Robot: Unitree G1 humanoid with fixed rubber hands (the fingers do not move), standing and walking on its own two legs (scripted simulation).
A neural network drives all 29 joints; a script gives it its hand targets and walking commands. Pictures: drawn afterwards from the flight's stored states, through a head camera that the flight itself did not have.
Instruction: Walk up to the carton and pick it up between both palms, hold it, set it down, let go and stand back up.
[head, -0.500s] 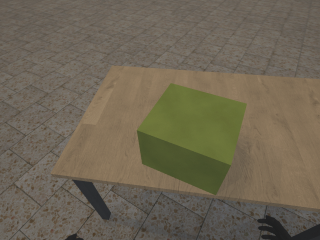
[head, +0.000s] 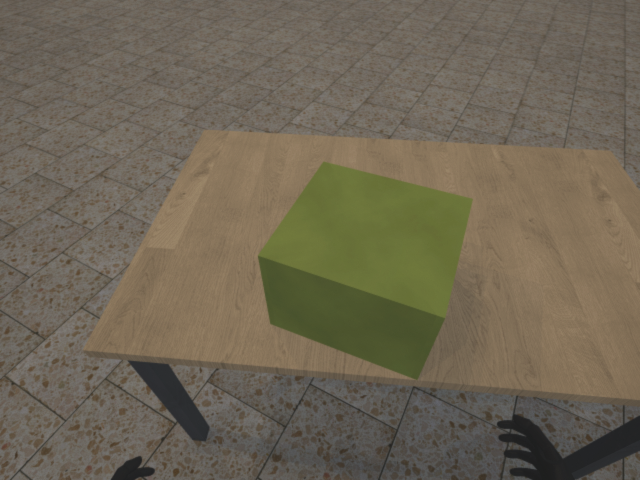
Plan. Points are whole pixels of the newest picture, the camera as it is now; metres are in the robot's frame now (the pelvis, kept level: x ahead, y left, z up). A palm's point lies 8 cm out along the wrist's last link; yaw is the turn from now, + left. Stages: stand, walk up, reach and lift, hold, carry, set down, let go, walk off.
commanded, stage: reach and lift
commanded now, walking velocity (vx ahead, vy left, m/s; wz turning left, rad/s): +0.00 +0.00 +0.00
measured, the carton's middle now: (367, 263) +0.49 -0.02 -0.05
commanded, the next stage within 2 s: none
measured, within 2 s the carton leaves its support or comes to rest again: neither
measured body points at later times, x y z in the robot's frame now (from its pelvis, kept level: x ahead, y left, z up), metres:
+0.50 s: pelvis +0.04 +0.02 +0.02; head +0.05 +0.04 +0.47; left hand +0.23 +0.28 -0.06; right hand +0.22 -0.23 -0.05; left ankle +0.05 +0.14 -0.72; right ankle +0.01 -0.11 -0.72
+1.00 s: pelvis +0.05 +0.02 +0.02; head +0.03 +0.04 +0.47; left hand +0.24 +0.27 -0.03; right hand +0.22 -0.22 -0.03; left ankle +0.05 +0.14 -0.72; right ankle +0.01 -0.11 -0.72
